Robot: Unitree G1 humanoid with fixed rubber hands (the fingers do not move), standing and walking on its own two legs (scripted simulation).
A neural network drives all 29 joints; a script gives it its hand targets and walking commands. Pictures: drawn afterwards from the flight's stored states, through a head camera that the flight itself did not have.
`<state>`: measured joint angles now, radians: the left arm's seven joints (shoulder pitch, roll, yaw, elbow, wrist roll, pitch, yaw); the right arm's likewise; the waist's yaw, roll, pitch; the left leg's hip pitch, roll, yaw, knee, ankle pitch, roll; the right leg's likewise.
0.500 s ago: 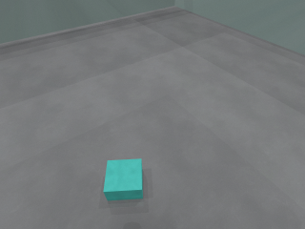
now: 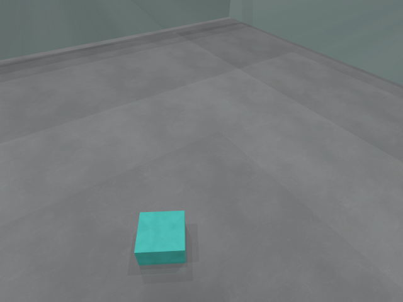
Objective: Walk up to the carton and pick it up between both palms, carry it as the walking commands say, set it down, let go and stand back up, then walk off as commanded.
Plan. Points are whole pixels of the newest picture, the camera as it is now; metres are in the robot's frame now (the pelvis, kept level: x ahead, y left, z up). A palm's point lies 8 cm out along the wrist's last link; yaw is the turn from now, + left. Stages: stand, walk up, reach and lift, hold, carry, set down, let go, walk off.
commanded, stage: walk off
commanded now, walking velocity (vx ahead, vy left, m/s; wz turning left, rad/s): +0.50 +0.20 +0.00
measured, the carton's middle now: (162, 237) +0.62 +0.18 -0.70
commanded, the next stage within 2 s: none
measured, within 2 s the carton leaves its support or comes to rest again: neither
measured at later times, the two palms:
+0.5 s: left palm out of the picture +0.16 +0.35 -0.12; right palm out of the picture +0.09 -0.17 -0.12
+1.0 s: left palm (60, 222) +0.37 +0.37 -0.11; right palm (245, 194) +0.48 -0.14 -0.14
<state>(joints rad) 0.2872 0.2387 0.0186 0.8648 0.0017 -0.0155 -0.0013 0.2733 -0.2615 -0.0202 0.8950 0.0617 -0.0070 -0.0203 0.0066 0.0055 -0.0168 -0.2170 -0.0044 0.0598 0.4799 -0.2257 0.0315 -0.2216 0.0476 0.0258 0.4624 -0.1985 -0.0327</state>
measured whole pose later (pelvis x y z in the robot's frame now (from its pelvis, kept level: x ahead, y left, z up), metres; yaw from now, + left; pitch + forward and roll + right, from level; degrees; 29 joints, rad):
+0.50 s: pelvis +0.11 +0.09 +0.00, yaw +1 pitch -1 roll -3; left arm 0.27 0.24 0.03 0.86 0.00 0.03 -0.02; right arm 0.45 -0.26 -0.02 0.90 0.06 0.01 0.01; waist 0.01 0.04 -0.01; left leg -0.05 0.00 0.08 0.40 -0.35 0.06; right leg -0.40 -0.04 -0.02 0.99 -0.36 0.00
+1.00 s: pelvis +0.40 +0.11 +0.00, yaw -1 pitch -1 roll +2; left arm 0.45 0.23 0.02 0.94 0.00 -0.05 0.00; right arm 0.18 -0.26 -0.02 0.96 0.06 0.00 0.02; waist 0.01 0.05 0.00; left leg -0.54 0.09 0.04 1.13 -0.28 0.01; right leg -0.05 -0.05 -0.11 0.46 -0.40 -0.01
